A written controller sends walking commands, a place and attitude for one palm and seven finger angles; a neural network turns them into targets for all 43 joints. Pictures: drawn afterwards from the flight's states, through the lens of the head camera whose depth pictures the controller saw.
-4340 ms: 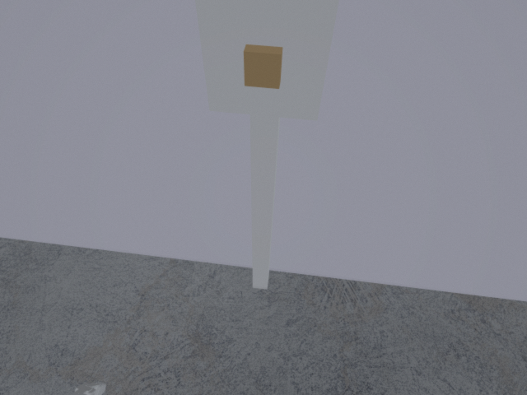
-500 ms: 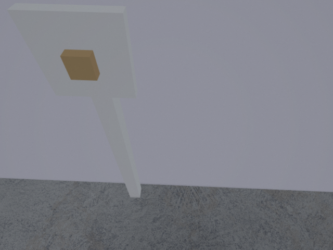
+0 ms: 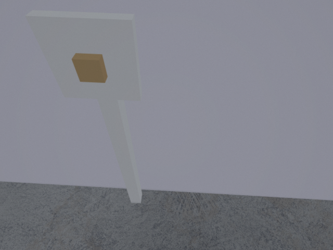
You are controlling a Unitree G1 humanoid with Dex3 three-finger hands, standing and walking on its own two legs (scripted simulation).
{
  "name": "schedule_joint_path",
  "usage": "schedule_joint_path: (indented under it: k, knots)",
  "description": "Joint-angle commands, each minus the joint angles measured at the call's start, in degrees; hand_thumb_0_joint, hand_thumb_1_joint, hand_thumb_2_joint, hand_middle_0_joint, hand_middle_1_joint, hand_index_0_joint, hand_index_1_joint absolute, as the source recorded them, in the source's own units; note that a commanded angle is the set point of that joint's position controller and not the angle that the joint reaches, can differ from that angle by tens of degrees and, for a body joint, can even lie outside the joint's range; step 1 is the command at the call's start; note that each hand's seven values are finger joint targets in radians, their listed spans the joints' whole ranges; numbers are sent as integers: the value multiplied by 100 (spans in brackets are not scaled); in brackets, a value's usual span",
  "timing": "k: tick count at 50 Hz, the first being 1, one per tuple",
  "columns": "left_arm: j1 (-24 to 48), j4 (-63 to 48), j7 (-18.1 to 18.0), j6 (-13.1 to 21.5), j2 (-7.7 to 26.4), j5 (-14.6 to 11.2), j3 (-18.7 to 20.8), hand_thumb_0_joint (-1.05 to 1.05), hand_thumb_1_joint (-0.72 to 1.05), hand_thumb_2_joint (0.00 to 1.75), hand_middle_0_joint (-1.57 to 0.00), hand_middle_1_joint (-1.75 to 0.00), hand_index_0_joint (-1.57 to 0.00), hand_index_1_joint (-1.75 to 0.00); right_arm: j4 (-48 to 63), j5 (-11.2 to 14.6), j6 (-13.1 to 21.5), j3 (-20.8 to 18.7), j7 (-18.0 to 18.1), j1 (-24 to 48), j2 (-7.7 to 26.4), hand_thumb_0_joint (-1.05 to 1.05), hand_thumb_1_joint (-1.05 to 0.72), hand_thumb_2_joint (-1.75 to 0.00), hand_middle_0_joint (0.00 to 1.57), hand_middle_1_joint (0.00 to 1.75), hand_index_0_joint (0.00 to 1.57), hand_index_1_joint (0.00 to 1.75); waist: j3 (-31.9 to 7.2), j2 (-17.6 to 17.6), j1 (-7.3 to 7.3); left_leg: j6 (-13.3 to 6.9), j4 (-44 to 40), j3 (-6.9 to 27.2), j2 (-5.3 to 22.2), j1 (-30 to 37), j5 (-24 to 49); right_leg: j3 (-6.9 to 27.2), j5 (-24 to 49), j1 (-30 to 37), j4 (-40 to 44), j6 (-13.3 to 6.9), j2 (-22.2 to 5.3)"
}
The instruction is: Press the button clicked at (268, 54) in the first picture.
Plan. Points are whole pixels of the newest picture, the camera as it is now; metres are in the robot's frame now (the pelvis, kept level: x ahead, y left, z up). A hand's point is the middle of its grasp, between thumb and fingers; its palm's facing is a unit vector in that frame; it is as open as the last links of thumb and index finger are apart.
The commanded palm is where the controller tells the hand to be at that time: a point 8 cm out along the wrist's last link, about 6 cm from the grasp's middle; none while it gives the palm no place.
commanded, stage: come to a stop and stand still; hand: left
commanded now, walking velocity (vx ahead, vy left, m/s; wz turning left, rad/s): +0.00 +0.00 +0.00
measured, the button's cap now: (91, 67) +0.46 +0.21 +0.21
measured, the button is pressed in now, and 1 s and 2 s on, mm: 0 0 0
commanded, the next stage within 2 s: look again from close up in 0.96 s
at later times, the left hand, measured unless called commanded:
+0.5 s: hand out of the picture +0.09 +0.24 -0.15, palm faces +0.03 -0.95 -0.31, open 7.3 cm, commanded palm none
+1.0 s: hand out of the picture +0.00 +0.23 -0.16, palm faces -0.02 -0.96 -0.27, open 7.3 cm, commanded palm none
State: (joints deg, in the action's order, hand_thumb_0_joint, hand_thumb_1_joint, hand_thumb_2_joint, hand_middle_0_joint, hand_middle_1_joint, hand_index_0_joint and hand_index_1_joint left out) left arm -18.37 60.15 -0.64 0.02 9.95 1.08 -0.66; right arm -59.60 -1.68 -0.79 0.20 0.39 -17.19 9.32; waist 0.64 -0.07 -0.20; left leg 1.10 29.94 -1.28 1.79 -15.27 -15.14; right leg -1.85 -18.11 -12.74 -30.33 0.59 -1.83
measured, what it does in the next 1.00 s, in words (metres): stands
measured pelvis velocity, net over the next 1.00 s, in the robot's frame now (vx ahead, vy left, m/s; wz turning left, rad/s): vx -0.02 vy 0.02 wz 0.00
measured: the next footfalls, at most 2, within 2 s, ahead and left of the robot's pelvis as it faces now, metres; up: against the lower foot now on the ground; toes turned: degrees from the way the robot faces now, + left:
none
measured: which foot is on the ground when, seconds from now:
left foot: down 0.00-1.00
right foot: down 0.00-1.00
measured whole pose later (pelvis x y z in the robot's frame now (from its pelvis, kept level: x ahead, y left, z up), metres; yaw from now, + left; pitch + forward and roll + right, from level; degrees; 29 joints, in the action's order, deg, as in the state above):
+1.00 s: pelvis -0.02 +0.02 +0.01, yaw +0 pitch -3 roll +0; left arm -13.8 62.9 -0.5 0.1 15.2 0.6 -1.0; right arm -64.4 -0.7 -0.2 0.1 -0.3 -11.8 15.8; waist 2.0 0.2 -0.1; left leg -0.1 23.0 -1.6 0.7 -10.7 -9.9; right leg -1.7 -12.3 -7.8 -22.6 1.9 -2.7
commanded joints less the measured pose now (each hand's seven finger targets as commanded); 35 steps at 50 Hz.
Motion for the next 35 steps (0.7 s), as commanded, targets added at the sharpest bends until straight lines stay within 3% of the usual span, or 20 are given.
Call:
schedule_joint_path:
  k: [1, 3, 5, 7, 10, 18, 26, 35]
  knots:
    - [-153, -475, -139, 159, 813, -4, 222, 0, 90, 90, -20, -30, -20, -30, 669, 18, 198, -204, 112, -126, 690, 0, -90, -90, 20, 30, 20, 30, -448, -161, -93, -230, 69, 295, 200, 27, 475, 710, 269, -144, 720, -356, -506]
    - [-173, -450, -142, 200, 878, -11, 238, 0, 90, 90, -20, -30, -20, -30, 631, 46, 243, -195, 117, -156, 740, 0, -90, -90, 20, 30, 20, 30, -351, -426, -73, -254, 53, 269, 228, 65, 1046, 554, 1643, 109, 514, -340, -498]
    - [-267, -411, -166, 216, 914, -21, 278, 0, 90, 90, -20, -30, -20, -30, 547, 83, 272, -252, 154, -145, 886, 0, -90, -90, 20, 30, 20, 30, -324, -145, -46, -292, 19, 255, 303, 205, 1698, 399, 2653, 298, 209, -322, -461]
    - [-310, -414, -186, 199, 956, -29, 302, 0, 90, 90, -20, -30, -20, -30, 501, 98, 272, -292, 184, -75, 971, 0, -90, -90, 20, 30, 20, 30, -303, 60, -6, -316, 76, 246, 341, 313, 2153, 314, 2883, 353, 93, -300, -431]
    - [-247, -460, -197, 186, 1077, -26, 329, 0, 90, 90, -20, -30, -20, -30, 491, 100, 257, -340, 191, 66, 1084, 0, -90, -90, 20, 30, 20, 30, -260, -105, 7, -329, 113, 219, 351, 361, 2299, 270, 3110, 405, 87, -284, -455]
    - [413, -571, -157, 149, 1380, -25, 347, 0, 90, 90, -20, -30, -20, -30, 471, 75, 244, -368, 118, 660, 1418, 0, -90, -90, 20, 30, 20, 30, -79, 117, 25, -332, -364, 389, 407, 401, 1964, 269, 2025, 388, 406, -234, -422]
    - [864, -539, -70, 116, 1660, -24, 310, 0, 90, 90, -20, -30, -20, -30, 463, 63, 238, -309, 36, 1062, 1729, 0, -90, -90, 20, 30, 20, 30, 48, 79, 48, -291, -885, 499, 437, 365, 1138, 326, 1131, 370, 854, -160, -457]
    - [928, -366, -33, 105, 1719, -24, 242, 0, 90, 90, -20, -30, -20, -30, 271, 77, 222, -251, -16, 1052, 1839, 0, -90, -90, 20, 30, 20, 30, 41, -30, 35, -249, -1205, 578, 451, 393, 567, 397, 636, 335, 1142, -122, -479]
